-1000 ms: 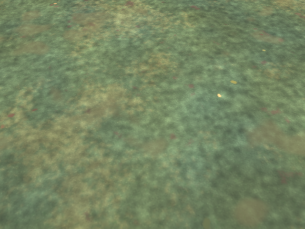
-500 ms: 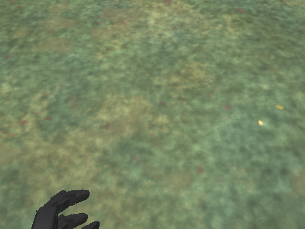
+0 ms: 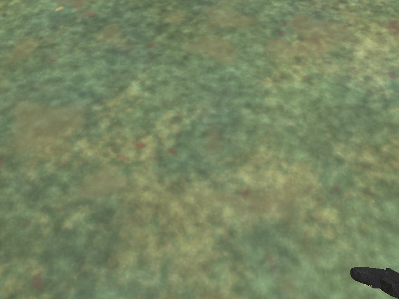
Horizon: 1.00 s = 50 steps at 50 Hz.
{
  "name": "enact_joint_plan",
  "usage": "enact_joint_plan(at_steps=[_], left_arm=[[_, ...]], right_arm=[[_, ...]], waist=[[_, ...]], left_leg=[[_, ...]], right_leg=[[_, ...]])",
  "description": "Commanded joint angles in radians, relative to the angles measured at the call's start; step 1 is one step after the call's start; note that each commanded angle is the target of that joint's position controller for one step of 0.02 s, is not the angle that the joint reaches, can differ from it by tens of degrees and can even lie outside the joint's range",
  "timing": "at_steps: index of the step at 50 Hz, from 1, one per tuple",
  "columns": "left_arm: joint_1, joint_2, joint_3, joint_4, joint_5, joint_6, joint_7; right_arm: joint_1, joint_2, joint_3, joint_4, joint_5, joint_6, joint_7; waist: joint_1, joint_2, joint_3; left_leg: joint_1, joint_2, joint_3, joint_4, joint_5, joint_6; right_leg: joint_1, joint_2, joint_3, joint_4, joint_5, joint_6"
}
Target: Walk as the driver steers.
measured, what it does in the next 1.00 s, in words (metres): walks ahead, turning right: right foot, then left foot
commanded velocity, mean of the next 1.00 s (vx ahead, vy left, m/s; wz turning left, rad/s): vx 0.50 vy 0.00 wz -0.33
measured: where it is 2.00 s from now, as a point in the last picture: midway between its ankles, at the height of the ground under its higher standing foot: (282, 188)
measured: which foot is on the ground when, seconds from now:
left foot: down 0.00-0.54, up 0.56-0.98, down 1.00-1.00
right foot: up 0.00-0.50, down 0.52-1.00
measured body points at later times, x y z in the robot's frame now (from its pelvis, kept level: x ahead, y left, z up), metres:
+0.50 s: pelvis +0.28 -0.02 +0.01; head +0.32 -0.02 +0.46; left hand +0.52 +0.19 -0.09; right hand +0.28 -0.30 -0.12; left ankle +0.10 +0.09 -0.71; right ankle +0.43 -0.13 -0.70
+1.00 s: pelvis +0.58 -0.06 +0.01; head +0.60 -0.08 +0.46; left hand +0.74 +0.18 -0.10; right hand +0.70 -0.38 -0.05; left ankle +0.74 +0.00 -0.72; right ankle +0.43 -0.12 -0.71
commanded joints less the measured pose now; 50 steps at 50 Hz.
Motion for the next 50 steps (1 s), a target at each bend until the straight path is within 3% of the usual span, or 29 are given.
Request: enact_joint_plan(at_steps=[1, 2, 3, 4, 6, 8, 11, 15, 19, 21, 23, 24, 25, 26, 27, 28, 29, 30, 31, 32, 34, 37, 39, 41, 45, 47, 49, 50], left_arm=[[-0.054, 0.131, 0.007, -0.123, -0.044, -0.080, -0.030], [-0.101, 0.112, -0.004, -0.136, -0.043, -0.079, -0.021], [-0.116, 0.107, -0.004, -0.124, -0.018, -0.071, -0.008], [-0.095, 0.112, 0.002, -0.114, -0.009, -0.056, -0.001], [-0.049, 0.095, 0.003, -0.100, -0.013, -0.022, 0.000], [-0.077, 0.076, -0.007, -0.099, -0.006, 0.002, 0.005], [-0.153, 0.066, -0.011, -0.117, 0.001, 0.002, 0.001], [-0.238, 0.044, -0.023, -0.139, -0.005, -0.008, -0.026], [-0.332, 0.032, -0.035, -0.188, -0.005, -0.005, -0.055], [-0.358, 0.032, -0.039, -0.214, -0.004, -0.008, -0.073], [-0.326, 0.053, -0.032, -0.228, -0.002, -0.006, -0.084], [-0.280, 0.074, -0.022, -0.227, 0.000, -0.001, -0.084], [-0.174, 0.109, -0.005, -0.208, 0.000, 0.003, -0.081], [-0.010, 0.164, 0.023, -0.174, -0.001, 0.006, -0.070], [0.125, 0.265, 0.049, -0.157, 0.002, 0.014, -0.050], [0.100, 0.259, 0.039, -0.175, -0.011, 0.007, -0.052], [0.116, 0.196, 0.023, -0.175, -0.004, 0.012, -0.048], [0.061, 0.160, 0.014, -0.184, 0.000, 0.011, -0.043], [-0.006, 0.144, 0.006, -0.198, 0.001, 0.007, -0.044], [-0.055, 0.117, -0.002, -0.212, 0.005, 0.003, -0.040], [-0.089, 0.110, -0.006, -0.232, 0.011, 0.003, -0.034], [-0.068, 0.147, 0.004, -0.233, 0.005, 0.002, -0.018], [-0.044, 0.160, 0.010, -0.226, -0.002, 0.009, -0.009], [-0.008, 0.161, 0.011, -0.217, -0.007, 0.019, -0.004], [0.050, 0.152, 0.010, -0.202, -0.013, 0.033, -0.002], [0.047, 0.152, 0.012, -0.206, -0.007, 0.038, 0.001], [0.016, 0.119, 0.002, -0.223, -0.002, 0.038, 0.001], [0.003, 0.063, -0.019, -0.244, 0.007, 0.031, -0.004]], right_arm=[[0.423, -0.183, -0.051, 0.051, -0.014, -0.014, -0.017], [0.329, -0.158, -0.040, 0.042, -0.009, -0.022, -0.017], [0.233, -0.123, -0.027, 0.031, -0.012, -0.025, -0.019], [0.178, -0.090, -0.014, 0.024, -0.023, -0.032, -0.018], [0.154, -0.080, -0.010, 0.037, -0.028, -0.045, -0.014], [0.176, -0.111, -0.016, 0.061, -0.030, -0.066, -0.014], [0.219, -0.103, -0.011, 0.106, -0.031, -0.071, -0.031], [0.229, -0.115, -0.007, 0.135, -0.031, -0.076, -0.043], [0.282, -0.124, -0.008, 0.180, -0.027, -0.063, -0.049], [0.292, -0.134, -0.013, 0.189, -0.026, -0.045, -0.057], [0.267, -0.162, -0.019, 0.181, -0.022, -0.029, -0.068], [0.260, -0.179, -0.023, 0.176, -0.020, -0.022, -0.075], [0.250, -0.192, -0.025, 0.172, -0.022, -0.013, -0.081], [0.229, -0.195, -0.023, 0.162, -0.019, -0.011, -0.087], [0.283, -0.138, -0.002, 0.134, -0.045, -0.028, -0.085], [0.340, -0.044, 0.033, 0.109, -0.046, -0.064, -0.059], [0.228, -0.139, 0.012, 0.091, -0.008, -0.102, -0.037], [0.143, -0.148, 0.013, 0.057, 0.017, -0.117, -0.031], [0.118, -0.132, 0.015, 0.051, 0.001, -0.120, -0.038], [0.119, -0.142, 0.006, 0.051, -0.023, -0.112, -0.047], [0.159, -0.130, 0.002, 0.046, -0.035, -0.088, -0.052], [0.116, -0.096, 0.012, 0.020, -0.043, -0.067, -0.061], [0.039, -0.071, 0.023, 0.000, -0.046, -0.068, -0.059], [-0.027, -0.061, 0.029, -0.015, -0.038, -0.073, -0.052], [-0.096, -0.100, 0.019, -0.045, -0.019, -0.087, -0.035], [-0.074, -0.127, 0.006, -0.045, -0.015, -0.098, -0.027], [0.066, -0.158, -0.015, -0.014, -0.021, -0.109, -0.032], [0.213, -0.209, -0.032, -0.002, -0.040, -0.113, -0.041]], waist=[[-0.196, 0.161, -0.367], [-0.158, 0.098, -0.270], [-0.116, 0.035, -0.205], [-0.077, 0.048, -0.181], [-0.037, 0.059, -0.166], [-0.040, 0.043, -0.125], [-0.065, 0.049, -0.068], [-0.101, 0.055, -0.035], [-0.139, 0.039, 0.025], [-0.139, 0.036, 0.029], [-0.105, 0.072, -0.015], [-0.076, 0.099, -0.058], [-0.016, 0.111, -0.117], [0.073, 0.081, -0.197], [0.083, -0.107, -0.329], [0.014, -0.266, -0.461], [0.079, -0.148, -0.435], [0.070, -0.081, -0.294], [0.017, 0.028, -0.183], [-0.021, 0.036, -0.146], [-0.069, -0.007, -0.113], [-0.068, -0.028, -0.086], [-0.038, -0.045, -0.079], [-0.002, -0.070, -0.088], [0.023, -0.091, -0.090], [0.000, -0.115, -0.092], [-0.080, -0.127, -0.147], [-0.149, -0.052, -0.265]], left_leg=[[0.950, 0.337, -0.705, -0.360, -0.112, 0.282], [0.792, 0.311, -0.572, -0.351, -0.026, 0.239], [0.636, 0.280, -0.458, -0.351, 0.096, 0.203], [0.524, 0.250, -0.380, -0.370, 0.193, 0.183], [0.430, 0.230, -0.307, -0.415, 0.275, 0.171], [0.403, 0.236, -0.241, -0.463, 0.298, 0.157], [0.421, 0.208, -0.136, -0.499, 0.327, 0.119], [0.435, 0.187, -0.020, -0.527, 0.276, 0.066], [0.584, 0.240, 0.018, -0.506, 0.317, 0.063], [0.678, 0.272, 0.029, -0.448, 0.434, 0.055], [0.709, 0.275, 0.062, -0.341, 0.750, 0.036], [0.716, 0.273, 0.075, -0.257, 0.934, 0.025], [0.694, 0.260, 0.092, -0.111, 1.049, 0.011], [0.568, 0.222, 0.116, 0.116, 0.973, -0.021], [0.254, 0.137, 0.123, 0.470, 0.457, -0.066], [-0.123, -0.075, -0.041, 0.776, -0.386, -0.116], [-0.238, -0.010, -0.174, 0.813, -0.344, -0.086], [-0.276, 0.035, -0.153, 0.756, -0.263, -0.069], [-0.241, 0.075, -0.139, 0.657, -0.210, -0.071], [-0.169, 0.107, -0.133, 0.570, -0.178, -0.083], [-0.091, 0.125, -0.125, 0.488, -0.158, -0.108], [-0.075, 0.116, -0.088, 0.314, -0.058, -0.155], [-0.026, 0.087, -0.075, 0.139, 0.098, -0.166], [0.035, 0.047, -0.068, -0.002, 0.222, -0.168], [0.059, 0.015, -0.106, -0.140, 0.206, -0.151], [0.098, 0.008, -0.116, -0.177, 0.125, -0.122], [0.311, 0.027, -0.107, -0.233, 0.118, -0.069], [0.557, 0.178, -0.238, -0.206, 0.086, 0.001]], right_leg=[[-0.763, 0.069, 0.205, 0.563, -0.008, -0.059], [-0.741, 0.025, 0.192, 0.490, 0.077, -0.082], [-0.672, -0.019, 0.185, 0.416, 0.139, -0.081], [-0.590, -0.048, 0.192, 0.366, 0.184, -0.079], [-0.524, -0.057, 0.193, 0.310, 0.233, -0.072], [-0.572, -0.063, 0.194, 0.265, 0.321, -0.058], [-0.636, -0.045, 0.197, 0.106, 0.492, -0.040], [-0.566, 0.009, 0.171, -0.123, 0.699, -0.054], [-0.629, 0.034, 0.151, -0.233, 0.653, -0.075], [-0.662, 0.048, 0.125, -0.259, 0.550, -0.096], [-0.570, 0.097, 0.059, -0.266, 0.430, -0.129], [-0.490, 0.133, 0.026, -0.255, 0.371, -0.148], [-0.350, 0.171, 0.009, -0.264, 0.344, -0.171], [-0.092, 0.178, 0.050, -0.328, 0.422, -0.213], [0.272, -0.036, 0.365, -0.285, 0.518, -0.312], [0.558, -0.231, 0.921, -0.457, 0.333, -0.502], [0.551, -0.199, 0.885, -0.526, 0.223, -0.444], [0.419, -0.168, 0.743, -0.540, 0.248, -0.397], [0.236, -0.132, 0.641, -0.559, 0.363, -0.372], [0.113, -0.100, 0.571, -0.576, 0.461, -0.358], [-0.022, -0.056, 0.515, -0.615, 0.538, -0.359], [-0.131, -0.015, 0.420, -0.627, 0.641, -0.345], [-0.173, 0.037, 0.367, -0.610, 0.612, -0.303], [-0.181, 0.059, 0.362, -0.585, 0.553, -0.272], [-0.078, 0.018, 0.484, -0.503, 0.430, -0.254], [-0.028, -0.004, 0.552, -0.441, 0.415, -0.242], [-0.060, 0.043, 0.541, -0.311, 0.471, -0.198], [-0.173, 0.096, 0.464, -0.065, 0.397, -0.159]])
Velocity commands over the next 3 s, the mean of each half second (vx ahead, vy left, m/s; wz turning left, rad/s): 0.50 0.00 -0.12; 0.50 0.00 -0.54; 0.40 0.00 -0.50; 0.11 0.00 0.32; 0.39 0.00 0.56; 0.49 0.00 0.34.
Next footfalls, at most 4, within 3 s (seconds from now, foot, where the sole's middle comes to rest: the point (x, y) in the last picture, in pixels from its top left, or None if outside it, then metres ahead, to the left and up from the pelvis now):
0.52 right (256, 285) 0.46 -0.13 -0.75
1.00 left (222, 196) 0.78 -0.02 -0.75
1.48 right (320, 190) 0.82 -0.38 -0.75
1.92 left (255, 170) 0.90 -0.15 -0.75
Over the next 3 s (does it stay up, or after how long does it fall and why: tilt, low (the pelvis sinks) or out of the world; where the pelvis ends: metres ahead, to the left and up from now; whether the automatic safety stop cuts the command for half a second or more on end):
stays up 1.29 -0.30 0.01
